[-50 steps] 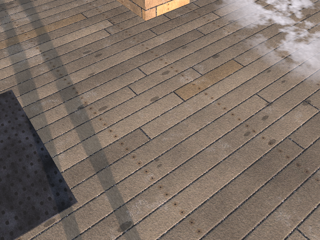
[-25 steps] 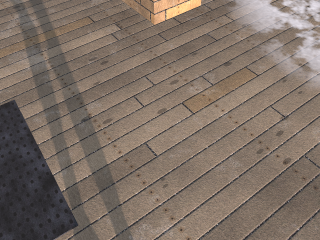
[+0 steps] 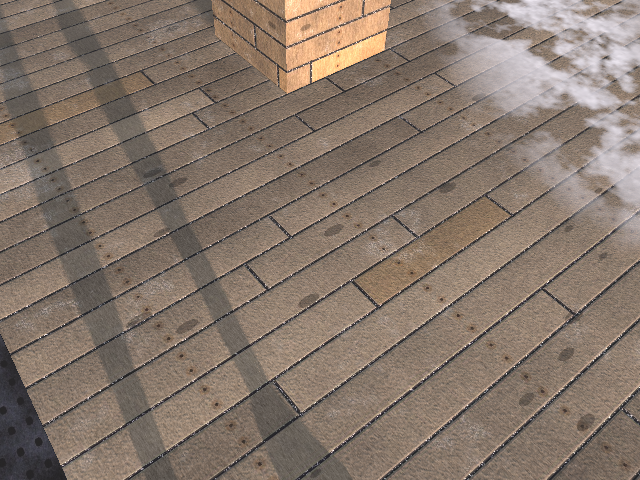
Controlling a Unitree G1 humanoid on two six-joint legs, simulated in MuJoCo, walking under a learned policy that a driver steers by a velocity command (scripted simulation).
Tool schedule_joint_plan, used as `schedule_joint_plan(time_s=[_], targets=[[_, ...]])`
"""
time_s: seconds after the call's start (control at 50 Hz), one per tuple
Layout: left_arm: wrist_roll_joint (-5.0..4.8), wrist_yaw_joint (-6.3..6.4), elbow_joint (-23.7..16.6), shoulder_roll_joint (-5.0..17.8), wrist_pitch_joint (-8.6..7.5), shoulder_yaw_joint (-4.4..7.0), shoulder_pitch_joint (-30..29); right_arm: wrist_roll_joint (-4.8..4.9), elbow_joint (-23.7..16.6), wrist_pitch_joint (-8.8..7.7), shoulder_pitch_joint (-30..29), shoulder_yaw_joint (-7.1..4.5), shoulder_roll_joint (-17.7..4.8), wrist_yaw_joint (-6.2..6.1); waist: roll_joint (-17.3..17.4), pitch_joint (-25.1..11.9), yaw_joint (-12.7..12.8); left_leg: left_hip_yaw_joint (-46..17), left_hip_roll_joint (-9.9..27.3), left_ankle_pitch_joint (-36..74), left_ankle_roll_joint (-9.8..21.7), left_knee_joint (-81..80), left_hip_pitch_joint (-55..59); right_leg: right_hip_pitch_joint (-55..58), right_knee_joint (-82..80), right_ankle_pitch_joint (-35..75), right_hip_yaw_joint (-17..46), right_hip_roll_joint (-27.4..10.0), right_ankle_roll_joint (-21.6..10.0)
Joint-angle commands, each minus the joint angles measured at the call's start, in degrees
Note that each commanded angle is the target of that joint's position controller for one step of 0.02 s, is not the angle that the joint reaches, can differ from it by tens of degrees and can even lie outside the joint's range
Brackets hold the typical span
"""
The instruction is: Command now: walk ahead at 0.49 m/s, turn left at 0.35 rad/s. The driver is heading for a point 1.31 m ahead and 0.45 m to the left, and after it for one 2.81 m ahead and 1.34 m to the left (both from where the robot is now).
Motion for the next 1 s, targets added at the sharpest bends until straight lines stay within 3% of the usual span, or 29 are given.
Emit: schedule_joint_plan(time_s=[0.02, 0.14, 0.18, 0.22, 0.24, 0.26, 0.28, 0.3, 0.32, 0.34, 0.38, 0.46, 0.58, 0.66, 0.7, 0.74, 0.76, 0.78, 0.8, 0.82, 0.84, 0.86, 0.88, 0.9, 0.92, 1.0], targets=[[-0.35, -0.08, -4.5, 2.4, -0.34, 0.27, -6.0, 0.01, -2.45, -0.75, 2.23, -1.31, -7.51, -0.41, 3.93, 3.72, 0.19, -14.03, 15.26, 10.79, 5.94, -6.61, -1.95, -2.28, -6.66, 5.67, -1.03, 1.6, 1.65], [-1.1, 0.06, -8.85, 3.13, -0.92, -0.04, -15.42, -0.94, -1.99, -0.09, 6.27, -1.66, -8.54, -1.26, 5.83, 3.45, -2.51, -17.02, 15.96, 21.7, 6.35, 0.52, 5.81, -2.18, -13.96, 2.45, -0.78, 4.23, 1.41], [-1.42, 0.17, -9.15, 4.02, -1.59, 0.14, -13.48, -1.11, -2.56, 0.1, 4.56, -2.09, -9.58, -1.69, 6.66, 2.77, -0.78, -18.06, 16.26, 25.29, 5.08, 3.41, 5.58, 3.62, -17.65, -0.47, -0.4, 5.19, 0.21], [-1.52, 0.96, -6.3, 5.93, -2.49, 1.08, -3.0, -0.82, -3.44, -0.03, 1.33, -2.56, -11.02, -1.35, 6.02, -1.74, 4.03, -16.65, 13.77, 33.49, 2.73, 12.92, 1.58, 20.31, -22.98, -2.67, -1.74, 8.04, -1.78], [-0.64, 1.75, -4.13, 8.55, -3.29, 2.08, 5.9, -0.31, -3.99, -0.34, 0.34, -2.49, -10.37, -0.89, 3.16, -7.3, 7.81, -14.05, 10.37, 29.37, 1.44, 24.34, -4.23, 33.73, -24.23, -2.26, 1.23, 4.55, -3.79], [0.92, 2.71, -3.91, 13.64, -3.57, 3.21, 16.25, 0.23, -6.63, -0.69, 0.26, -1.67, -6.83, -0.83, -3.64, -17.35, 10.93, -10.28, 6.69, 9.3, 0.63, 40.89, -13.18, 47.65, -25.04, -13.1, 16.69, -11.13, -6.34], [1.42, 2.48, -4.12, 16.78, -2.77, 3.97, 13.7, 2.23, -7.76, -0.14, 6.61, -1.29, -3.63, -0.99, -16.23, -20.72, 6.27, -5.42, -0.14, -21.97, -0.87, 53.92, -29.91, 55.26, -32.72, -16.88, 40.76, -21.45, -12.63], [0.48, 2.26, -5.03, 10.6, -2.08, 3.09, 9.47, 0.39, -6.2, 0.83, 4.18, -2.18, -8.81, -1.46, -5.88, -13.17, 5.04, -6.88, 5.04, -16.84, -0.28, 58.59, -33.99, 47.86, -34.03, -21.99, 38.29, -18.78, -11.8], [-0.12, 2.04, -5.51, 6.36, -2.23, 2.0, 5.73, -0.29, -6.7, 1.06, -0.18, -2.4, -8.62, -0.83, -0.64, -6.41, 4.34, -6.95, 6.93, -11.01, -0.52, 57.25, -33.3, 40.02, -34.86, -18.26, 28.42, -15.71, -10.24], [-0.09, 1.8, -5.08, 4.94, -2.51, 1.59, 4.37, -0.51, -7.29, 1.26, -2.37, -2.28, -7.32, -0.36, 0.48, -3.38, 3.44, -6.57, 8.48, -8.18, -1.08, 55.46, -31.71, 34.74, -36.39, -10.53, 21.07, -13.19, -9.03], [-0.6, 2.02, -3.5, 3.88, -3.25, 1.21, 5.61, -1.75, -7.8, 2.64, -3.41, -2.37, -6.42, 0.69, -2.96, -1.39, 1.97, -5.63, 10.14, -6.62, -2.14, 53.4, -29.44, 29.71, -38.19, -1.9, 11.71, -9.73, -7.25], [-1.47, 1.72, -1.17, 4.39, -4.8, 1.41, 9.84, -1.97, -10.61, 4.19, -9.05, -2.06, -5.23, 1.97, -3.08, -0.7, 1.48, -4.31, 10.94, -1.6, -2.9, 52.67, -34.23, 30.25, -39.66, 10.34, 3.05, -9.21, -7.64], [-1.11, 1.76, 0.71, 5.63, -4.54, 1.44, 13.43, -1.61, -15.58, 3.88, -22.23, -0.76, -4.62, 3.35, -2.63, 2.5, 3.36, -0.18, 10.8, 10.43, -3.36, 35.4, -34.91, 30.8, -40.63, 14.81, -7.1, -7.17, -6.84], [-1.06, 2.5, 2.28, 7.86, -3.79, 1.9, 17.14, -1.84, -18.27, 3.78, -29.01, -0.28, -5.14, 3.92, -2.5, 4.1, 5.12, 3.81, 10.05, 7.88, -1.33, 25.74, -32.49, 36.54, -39.63, 17.61, -10.11, -9.35, -6.49], [-1.07, 3.03, 2.97, 8.58, -2.85, 1.96, 17.57, -2.33, -18.41, 3.6, -28.61, -0.35, -5.24, 3.6, -2.51, 3.87, 4.46, 6.35, 7.35, 3.5, 0.08, 22.14, -28.97, 39.45, -33.46, 33.66, -12.75, -9.3, -5.7], [-1.36, 3.63, 3.38, 10.57, -1.81, 2.47, 17.54, -2.78, -16.45, 3.06, -21.43, -0.97, -6.47, 3.0, -4.28, -0.71, 1.73, 7.74, 2.94, 0.21, 2.05, 19.38, -19.94, 40.41, -20.65, 48.39, -14.11, -8.83, -4.72], [-1.82, 3.7, 3.07, 11.02, -1.34, 2.57, 16.95, -3.12, -14.13, 2.36, -14.25, -1.76, -7.89, 2.49, -3.42, -5.07, -1.1, 6.93, 1.09, 3.45, 3.45, 15.29, -10.93, 37.76, -9.75, 45.08, -14.61, -8.02, -3.87], [-2.14, 3.5, 1.98, 10.82, -1.32, 2.53, 16.29, -3.91, -11.77, 1.74, -6.25, -3.07, -11.23, 1.54, 0.04, -10.33, -4.97, 1.31, 4.88, 12.13, 5.79, 11.76, 2.58, 27.99, 5.95, 28.05, -15.05, -5.89, -1.58], [-2.5, 2.66, -1.66, 3.21, -1.34, 0.97, 21.01, -3.54, -12.58, 1.75, -6.98, -4.76, -18.68, 0.78, 13.88, -17.9, 0.33, -22.76, 25.76, 45.7, 13.7, 19.44, 24.5, 3.6, 27.37, -31.14, -13.99, 2.68, 1.71], [-2.12, 2.72, -2.8, 8.24, -0.88, 1.94, 18.22, -0.63, -13.92, 2.79, -1.61, -5.46, -19.82, -0.09, 7.38, -26.23, -3.65, -33.82, 29.81, 53.99, 19.22, 15.26, 25.87, -0.02, 35.81, -32.37, -2.75, 5.94, 2.45], [-2.5, 2.79, -3.9, 7.5, -0.87, 1.76, 13.24, -0.19, -13.83, 3.39, -5.49, -5.07, -18.04, -0.88, 4.55, -18.77, -2.37, -25.77, 27.31, 54.01, 17.58, 12.63, 19.42, -3.04, 34.64, -24.77, 0.3, 2.87, 2.28], [-2.29, 2.87, -4.33, 6.86, -1.09, 1.32, 10.97, 0.5, -14.19, 3.61, -9.93, -4.18, -14.41, -1.06, 3.12, -11.37, -0.61, -21.26, 24.28, 49.19, 15.0, 9.75, 10.51, -2.5, 29.51, -20.2, 0.23, 1.31, 2.22], [-1.31, 2.96, -4.02, 7.09, -0.6, 1.52, 10.36, 0.74, -14.46, 3.73, -13.05, -3.51, -11.98, -1.17, 1.53, -6.84, 1.71, -18.45, 20.64, 44.8, 12.12, 7.63, 3.93, -0.59, 25.29, -18.56, 0.68, 0.18, 2.47], [-0.23, 2.85, -4.04, 7.13, 0.55, 1.6, 11.86, 1.0, -14.92, 3.89, -15.0, -3.0, -10.5, -1.36, 2.12, -5.53, 3.77, -16.35, 18.26, 42.67, 11.03, 6.0, -1.4, 2.67, 22.65, -18.16, 0.86, -0.04, 3.0], [0.21, 2.79, -3.74, 6.75, 1.75, 1.66, 13.11, 0.72, -15.09, 3.77, -15.33, -2.73, -10.15, -1.19, 2.06, -5.81, 4.65, -15.19, 17.29, 42.83, 10.11, 5.45, -4.25, 5.28, 20.71, -17.84, 0.79, 0.25, 3.3], [-0.21, 2.76, -5.29, 5.6, 3.76, 1.46, 11.31, -0.33, -14.86, 3.13, -12.96, -3.61, -13.23, -0.65, 2.7, -7.49, 4.88, -14.88, 14.82, 39.88, 8.33, 4.64, -7.67, 6.06, 15.32, -13.47, 0.71, 1.58, 3.68]])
